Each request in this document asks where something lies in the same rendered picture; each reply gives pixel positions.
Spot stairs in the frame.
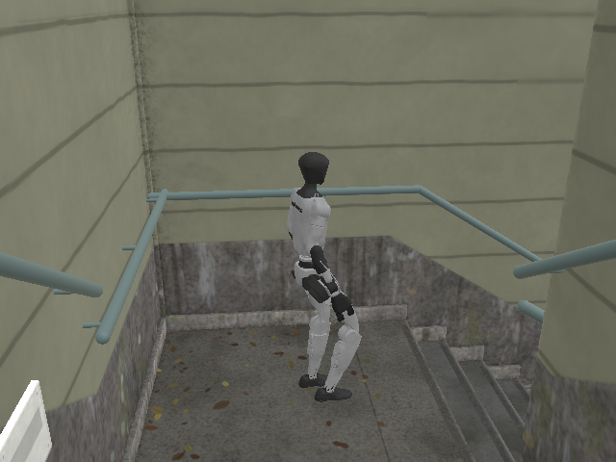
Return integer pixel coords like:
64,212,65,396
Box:
418,340,530,462

